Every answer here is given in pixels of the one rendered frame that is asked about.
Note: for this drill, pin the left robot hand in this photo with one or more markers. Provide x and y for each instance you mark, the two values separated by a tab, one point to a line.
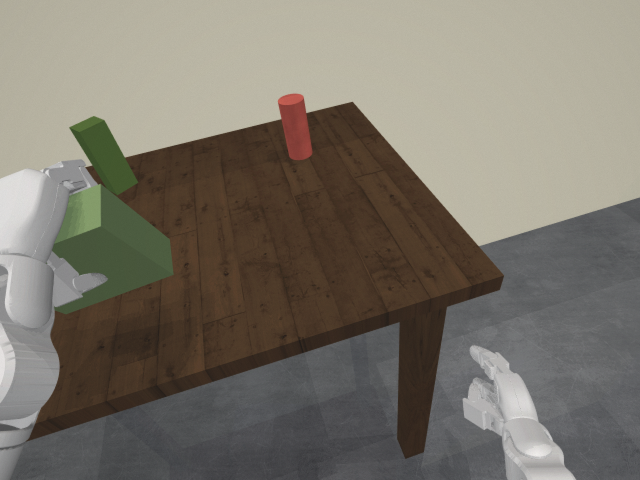
33	205

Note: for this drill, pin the left robot forearm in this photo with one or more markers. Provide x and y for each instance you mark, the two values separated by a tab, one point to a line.
29	363

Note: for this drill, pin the right robot hand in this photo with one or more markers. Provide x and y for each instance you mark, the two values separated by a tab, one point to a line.
508	399

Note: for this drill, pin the sponge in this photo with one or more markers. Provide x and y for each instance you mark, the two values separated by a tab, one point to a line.
101	234

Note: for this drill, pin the table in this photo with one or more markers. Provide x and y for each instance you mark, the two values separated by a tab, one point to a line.
272	257

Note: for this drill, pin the right robot forearm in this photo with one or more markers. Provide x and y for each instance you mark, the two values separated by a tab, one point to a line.
530	453

